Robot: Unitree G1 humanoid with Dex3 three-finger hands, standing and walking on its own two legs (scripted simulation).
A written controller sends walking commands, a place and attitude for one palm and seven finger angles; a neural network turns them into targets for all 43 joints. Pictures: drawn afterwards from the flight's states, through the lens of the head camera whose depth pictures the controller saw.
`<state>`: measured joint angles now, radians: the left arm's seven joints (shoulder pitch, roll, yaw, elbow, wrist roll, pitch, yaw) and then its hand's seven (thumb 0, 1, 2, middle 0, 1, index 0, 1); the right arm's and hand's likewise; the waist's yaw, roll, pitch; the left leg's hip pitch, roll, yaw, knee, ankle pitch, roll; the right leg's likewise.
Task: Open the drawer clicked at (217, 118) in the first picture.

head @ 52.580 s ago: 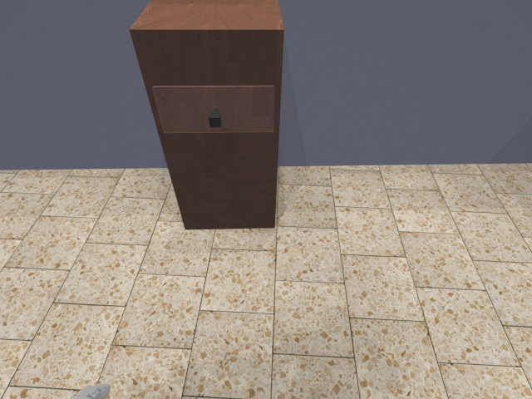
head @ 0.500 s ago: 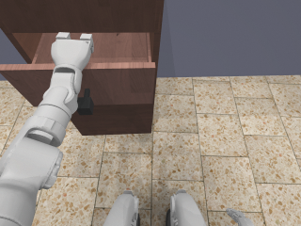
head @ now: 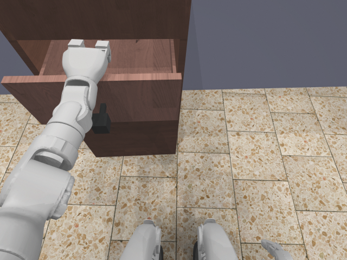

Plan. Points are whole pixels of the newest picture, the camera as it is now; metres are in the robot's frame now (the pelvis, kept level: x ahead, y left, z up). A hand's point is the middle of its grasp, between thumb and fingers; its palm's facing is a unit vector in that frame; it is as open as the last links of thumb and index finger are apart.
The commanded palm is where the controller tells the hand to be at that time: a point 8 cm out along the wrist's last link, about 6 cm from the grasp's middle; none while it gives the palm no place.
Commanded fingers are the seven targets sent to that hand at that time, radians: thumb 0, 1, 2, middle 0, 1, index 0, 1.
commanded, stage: lift the fingers back up to retry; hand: left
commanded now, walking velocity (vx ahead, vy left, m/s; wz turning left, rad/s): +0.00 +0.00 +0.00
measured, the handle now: (101, 117) +0.45 +0.18 +0.01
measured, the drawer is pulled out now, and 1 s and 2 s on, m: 0.13 0.13 0.13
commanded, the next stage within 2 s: re-aim the fingers above the handle in 0.66 s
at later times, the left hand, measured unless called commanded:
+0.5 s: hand (92, 81) +0.51 +0.20 +0.07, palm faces -0.03 +0.07 -1.00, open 14.3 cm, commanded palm +0.49 +0.15 +0.03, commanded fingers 0.00 -0.50 0.30 -0.30 -1.20 -0.30 -1.20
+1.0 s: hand (92, 80) +0.51 +0.20 +0.07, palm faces -0.01 +0.05 -1.00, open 14.5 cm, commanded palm +0.48 +0.15 +0.03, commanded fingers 0.00 -0.50 0.30 -0.30 -1.20 -0.30 -1.20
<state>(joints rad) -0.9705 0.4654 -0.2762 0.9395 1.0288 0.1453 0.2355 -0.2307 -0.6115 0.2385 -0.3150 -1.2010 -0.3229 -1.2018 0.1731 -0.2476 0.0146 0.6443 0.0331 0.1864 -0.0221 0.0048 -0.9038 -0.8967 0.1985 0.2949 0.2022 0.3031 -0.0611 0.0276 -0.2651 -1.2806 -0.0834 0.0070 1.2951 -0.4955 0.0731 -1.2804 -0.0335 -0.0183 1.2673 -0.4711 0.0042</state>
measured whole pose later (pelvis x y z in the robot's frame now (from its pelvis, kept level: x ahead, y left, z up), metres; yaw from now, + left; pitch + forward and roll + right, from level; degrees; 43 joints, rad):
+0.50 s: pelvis +0.01 +0.00 +0.02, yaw -1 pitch +26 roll -2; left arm -0.94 0.47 -0.27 0.99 1.02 0.11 0.25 -0.24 -0.57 0.26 -0.31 -1.20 -0.32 -1.20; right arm 0.23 -0.24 -0.01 0.66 0.02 0.17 0.01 0.00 -0.90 -0.90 0.20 0.29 0.20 0.30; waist -0.06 0.04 -0.25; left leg -1.20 -0.06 -0.01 1.23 -0.49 0.06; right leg -1.20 -0.01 -0.03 1.19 -0.45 0.01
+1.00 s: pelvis +0.03 -0.01 +0.03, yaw -2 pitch +26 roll -2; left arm -0.85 0.45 -0.22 0.99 1.03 0.07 0.33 -0.26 -0.60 0.28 -0.31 -1.20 -0.32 -1.20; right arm 0.25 -0.24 -0.03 0.67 0.01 0.16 0.03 0.00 -0.90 -0.90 0.20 0.29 0.20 0.30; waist -0.03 0.05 -0.25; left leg -1.12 -0.05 0.00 1.16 -0.49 0.06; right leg -1.13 0.00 -0.02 1.12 -0.44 0.00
